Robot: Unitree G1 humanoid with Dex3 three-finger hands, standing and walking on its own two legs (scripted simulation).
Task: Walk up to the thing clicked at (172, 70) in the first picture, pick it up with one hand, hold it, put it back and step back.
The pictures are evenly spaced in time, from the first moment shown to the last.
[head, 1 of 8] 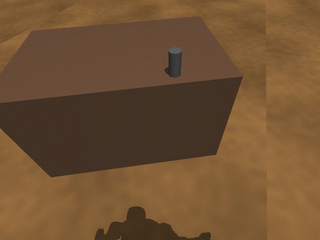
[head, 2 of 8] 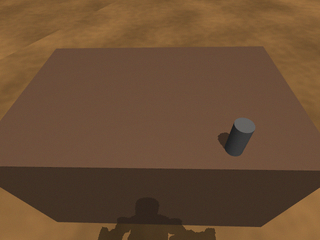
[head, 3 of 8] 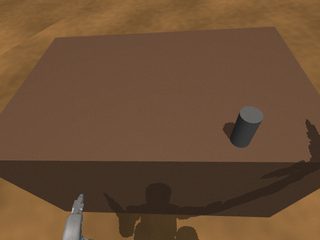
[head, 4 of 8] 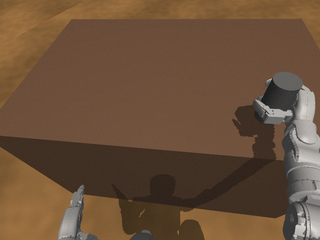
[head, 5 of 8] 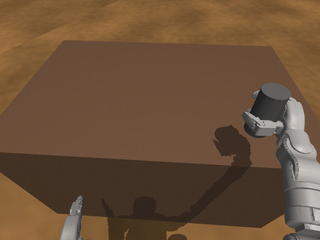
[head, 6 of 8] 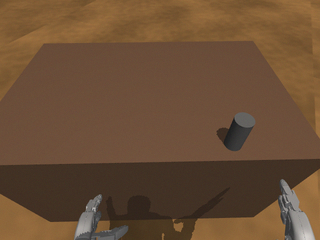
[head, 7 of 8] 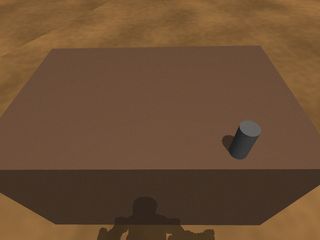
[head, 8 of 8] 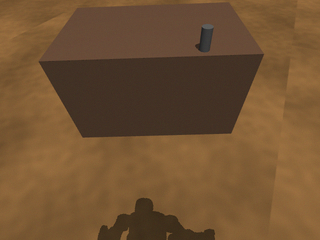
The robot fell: no
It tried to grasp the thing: yes
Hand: right
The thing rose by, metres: 0.24
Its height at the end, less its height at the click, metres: +0.00
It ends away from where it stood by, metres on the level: 0.02
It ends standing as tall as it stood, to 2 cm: yes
